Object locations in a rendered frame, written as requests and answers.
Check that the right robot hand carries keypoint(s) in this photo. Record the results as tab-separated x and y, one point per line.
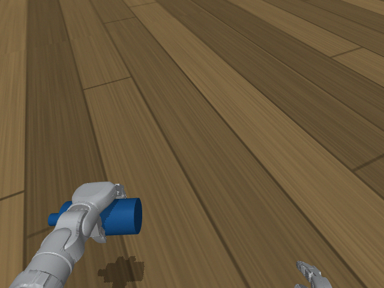
313	275

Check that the bottle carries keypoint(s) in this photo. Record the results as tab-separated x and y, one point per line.
121	217

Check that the left robot hand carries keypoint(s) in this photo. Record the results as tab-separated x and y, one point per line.
101	195

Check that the left robot arm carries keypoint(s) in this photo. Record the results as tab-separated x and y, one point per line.
61	249

